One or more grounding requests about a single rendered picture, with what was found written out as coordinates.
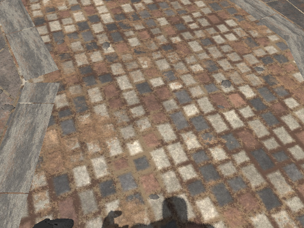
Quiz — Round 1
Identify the robot left hand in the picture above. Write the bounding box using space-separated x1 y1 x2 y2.
32 218 74 228

